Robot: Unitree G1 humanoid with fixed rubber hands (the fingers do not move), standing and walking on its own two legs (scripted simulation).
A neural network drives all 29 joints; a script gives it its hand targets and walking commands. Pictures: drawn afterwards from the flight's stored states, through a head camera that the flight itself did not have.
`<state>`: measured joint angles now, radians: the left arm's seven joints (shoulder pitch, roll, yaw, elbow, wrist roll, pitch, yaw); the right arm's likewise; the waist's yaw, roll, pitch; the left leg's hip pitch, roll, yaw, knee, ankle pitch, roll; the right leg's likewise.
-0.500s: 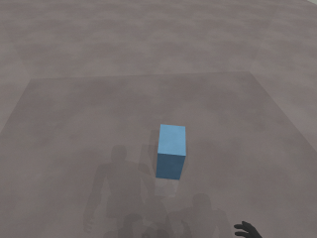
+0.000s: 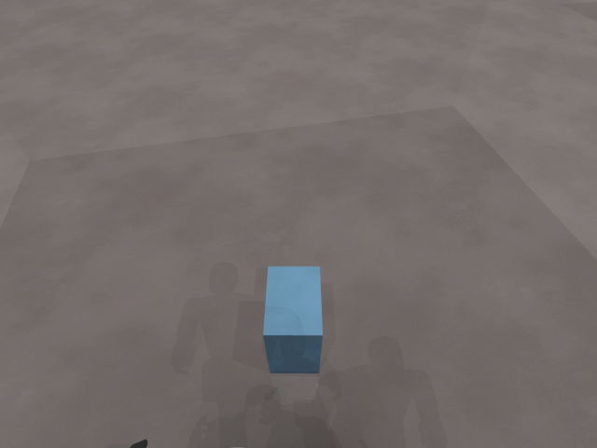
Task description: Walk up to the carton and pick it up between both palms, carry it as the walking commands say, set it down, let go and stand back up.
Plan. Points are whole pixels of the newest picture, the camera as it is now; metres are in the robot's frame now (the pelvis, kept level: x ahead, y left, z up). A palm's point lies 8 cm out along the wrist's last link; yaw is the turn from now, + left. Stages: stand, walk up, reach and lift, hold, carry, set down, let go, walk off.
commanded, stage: walk up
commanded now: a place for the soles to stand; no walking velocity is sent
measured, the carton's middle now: (294, 321) +0.59 +0.00 -0.61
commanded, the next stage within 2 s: none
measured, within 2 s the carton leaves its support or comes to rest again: neither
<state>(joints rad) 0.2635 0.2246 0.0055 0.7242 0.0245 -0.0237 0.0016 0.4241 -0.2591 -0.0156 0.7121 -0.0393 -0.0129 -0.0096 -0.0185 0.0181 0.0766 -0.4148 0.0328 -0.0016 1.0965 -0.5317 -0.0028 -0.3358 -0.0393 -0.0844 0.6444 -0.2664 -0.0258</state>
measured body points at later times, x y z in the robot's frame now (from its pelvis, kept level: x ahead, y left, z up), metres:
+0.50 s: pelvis +0.05 +0.01 +0.01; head +0.06 +0.02 +0.46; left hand +0.13 +0.27 -0.12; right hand +0.20 -0.24 -0.10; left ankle +0.09 +0.13 -0.72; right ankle +0.05 -0.11 -0.72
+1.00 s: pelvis +0.11 +0.06 +0.01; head +0.12 +0.09 +0.45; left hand +0.10 +0.33 -0.14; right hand +0.18 -0.20 -0.11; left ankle +0.15 +0.17 -0.72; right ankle +0.09 -0.08 -0.67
